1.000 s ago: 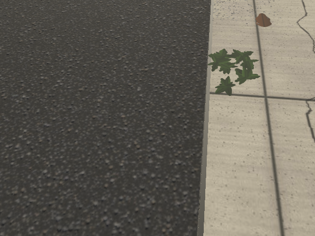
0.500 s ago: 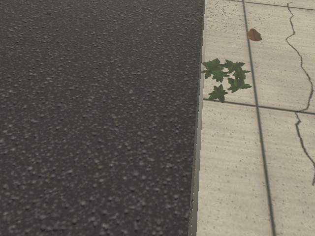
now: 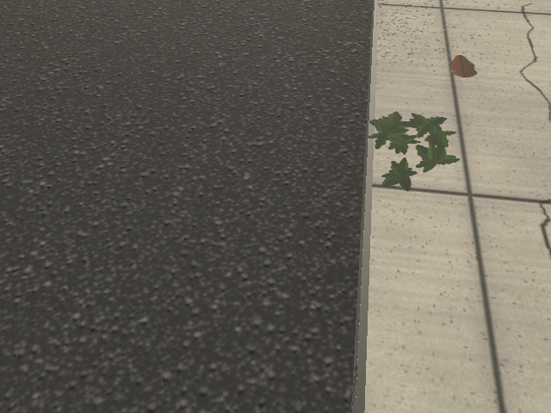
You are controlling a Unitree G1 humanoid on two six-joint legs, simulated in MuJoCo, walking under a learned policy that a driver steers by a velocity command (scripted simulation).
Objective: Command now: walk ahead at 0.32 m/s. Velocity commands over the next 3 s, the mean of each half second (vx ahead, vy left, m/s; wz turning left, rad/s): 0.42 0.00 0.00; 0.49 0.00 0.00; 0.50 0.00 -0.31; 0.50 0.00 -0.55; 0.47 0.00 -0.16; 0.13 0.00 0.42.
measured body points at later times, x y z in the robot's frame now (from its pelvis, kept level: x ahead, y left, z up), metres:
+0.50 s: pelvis +0.22 +0.09 -0.02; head +0.25 +0.10 +0.43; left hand +0.49 +0.25 -0.09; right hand +0.10 -0.10 -0.16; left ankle +0.04 +0.17 -0.75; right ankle +0.44 -0.03 -0.69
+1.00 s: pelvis +0.54 +0.10 -0.01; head +0.57 +0.10 +0.44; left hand +0.50 +0.36 -0.15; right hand +0.75 -0.12 -0.11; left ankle +0.74 +0.28 -0.70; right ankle +0.46 +0.00 -0.75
